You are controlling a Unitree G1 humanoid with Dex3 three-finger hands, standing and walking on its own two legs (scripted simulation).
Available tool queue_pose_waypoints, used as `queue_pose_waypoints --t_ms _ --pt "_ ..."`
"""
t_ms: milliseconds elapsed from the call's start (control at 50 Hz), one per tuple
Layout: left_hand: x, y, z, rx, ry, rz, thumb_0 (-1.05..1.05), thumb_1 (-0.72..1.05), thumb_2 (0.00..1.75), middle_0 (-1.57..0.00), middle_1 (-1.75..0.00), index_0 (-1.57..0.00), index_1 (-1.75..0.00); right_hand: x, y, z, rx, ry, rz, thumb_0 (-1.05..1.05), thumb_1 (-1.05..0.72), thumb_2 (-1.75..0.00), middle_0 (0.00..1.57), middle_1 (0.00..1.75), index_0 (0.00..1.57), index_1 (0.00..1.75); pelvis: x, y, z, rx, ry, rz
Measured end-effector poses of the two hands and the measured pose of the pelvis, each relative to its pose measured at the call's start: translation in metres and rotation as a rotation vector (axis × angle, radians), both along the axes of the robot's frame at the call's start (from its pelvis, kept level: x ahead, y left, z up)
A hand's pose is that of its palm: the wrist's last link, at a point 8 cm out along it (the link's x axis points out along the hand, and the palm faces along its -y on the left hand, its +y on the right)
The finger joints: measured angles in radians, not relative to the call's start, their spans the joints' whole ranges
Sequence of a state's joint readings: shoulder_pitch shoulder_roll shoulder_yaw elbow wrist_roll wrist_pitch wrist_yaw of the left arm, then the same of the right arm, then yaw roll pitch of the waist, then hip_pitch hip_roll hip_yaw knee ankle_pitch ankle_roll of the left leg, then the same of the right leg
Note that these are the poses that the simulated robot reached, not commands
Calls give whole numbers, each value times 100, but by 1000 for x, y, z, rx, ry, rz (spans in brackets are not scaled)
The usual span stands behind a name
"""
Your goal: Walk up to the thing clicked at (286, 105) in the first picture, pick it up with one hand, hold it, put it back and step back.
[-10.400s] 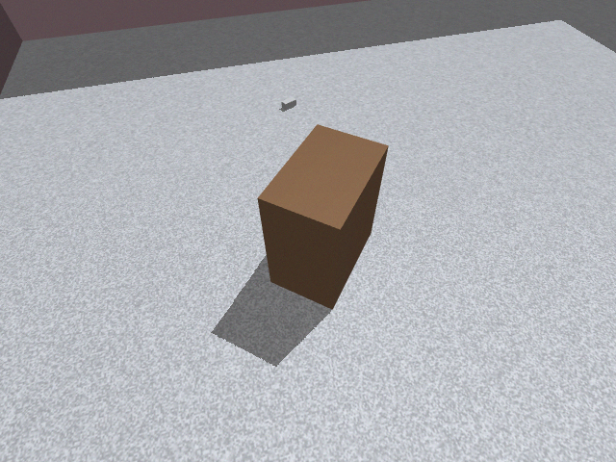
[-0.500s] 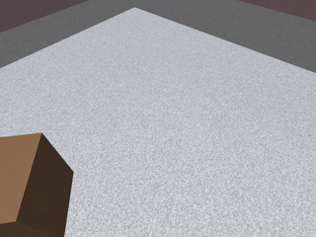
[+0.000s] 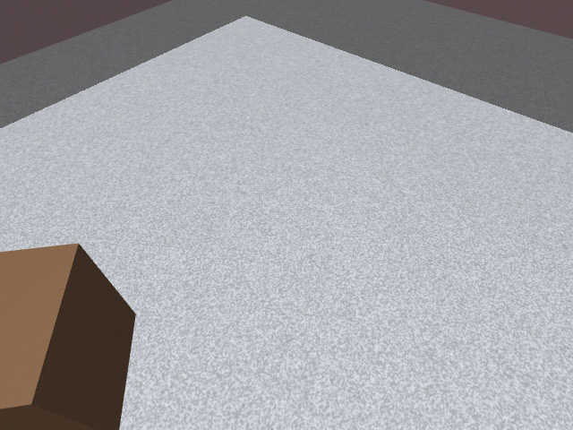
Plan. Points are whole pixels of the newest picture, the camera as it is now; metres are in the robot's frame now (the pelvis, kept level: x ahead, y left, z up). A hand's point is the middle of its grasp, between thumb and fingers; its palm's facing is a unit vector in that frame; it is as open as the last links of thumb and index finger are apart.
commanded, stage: stand
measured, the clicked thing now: out of the picture +1.10 +1.47 -0.76
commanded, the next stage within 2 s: walk up in 0.86 s
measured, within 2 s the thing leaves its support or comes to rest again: neither
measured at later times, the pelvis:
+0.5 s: pelvis +0.01 +0.00 +0.00, yaw +0 degrees
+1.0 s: pelvis +0.01 -0.01 +0.00, yaw +0 degrees
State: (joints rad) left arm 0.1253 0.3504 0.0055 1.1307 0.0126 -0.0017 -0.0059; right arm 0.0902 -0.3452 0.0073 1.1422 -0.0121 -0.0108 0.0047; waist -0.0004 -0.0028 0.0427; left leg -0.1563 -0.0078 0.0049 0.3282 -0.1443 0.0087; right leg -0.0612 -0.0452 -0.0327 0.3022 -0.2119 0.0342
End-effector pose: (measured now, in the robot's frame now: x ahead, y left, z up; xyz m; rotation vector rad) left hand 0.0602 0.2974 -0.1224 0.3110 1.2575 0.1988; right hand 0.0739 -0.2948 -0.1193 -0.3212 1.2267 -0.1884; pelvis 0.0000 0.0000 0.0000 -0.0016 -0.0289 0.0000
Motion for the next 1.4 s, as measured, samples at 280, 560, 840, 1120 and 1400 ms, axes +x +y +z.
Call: queue_pose_waypoints --t_ms 280,560,840,1120,1400 --pt "0 -1 -1 1 12 1 0 90 90 -20 -30 -20 -30 0 -3 0 -6 20 -2 0 -91 -90 20 30 20 30 4 -1 0 -2 5 1" --pt "6 -1 0 3 -6 1 0 90 90 -20 -30 -20 -30 6 -1 0 -3 1 5 0 -91 -90 20 30 20 30 6 -1 0 -1 1 2" --pt "2 0 0 2 -4 3 0 90 90 -20 -30 -20 -30 3 -2 2 -8 -1 3 0 -91 -90 20 30 20 30 4 -1 0 -1 -3 3" --pt "45 -2 29 74 -58 -39 0 90 90 -20 -30 -20 -30 -22 -76 0 -15 30 -65 0 -90 -90 21 30 21 30 33 -45 -5 28 -1 -12" --pt "35 -72 36 99 4 121 0 90 90 -20 -30 -20 -30 140 -122 -3 51 -102 52 1 -91 -90 20 30 20 30 125 -100 -1 11 -31 22"
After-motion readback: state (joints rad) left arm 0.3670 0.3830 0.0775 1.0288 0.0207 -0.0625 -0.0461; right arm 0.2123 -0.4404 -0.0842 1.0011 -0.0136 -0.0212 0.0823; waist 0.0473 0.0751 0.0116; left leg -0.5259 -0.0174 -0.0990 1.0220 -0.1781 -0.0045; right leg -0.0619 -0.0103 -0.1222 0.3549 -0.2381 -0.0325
